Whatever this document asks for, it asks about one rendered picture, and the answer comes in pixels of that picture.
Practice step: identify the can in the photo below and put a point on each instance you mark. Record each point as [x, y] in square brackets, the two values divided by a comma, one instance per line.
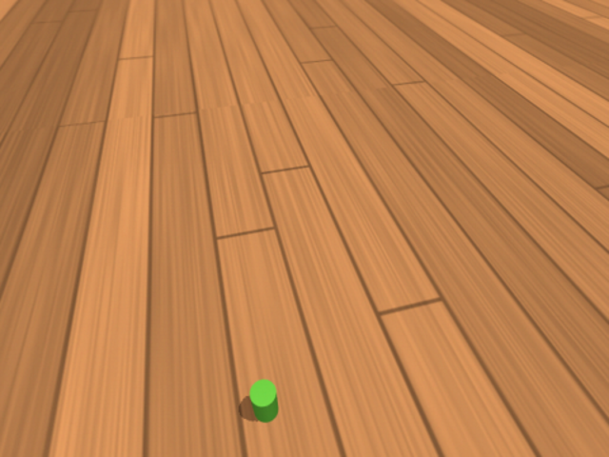
[263, 396]

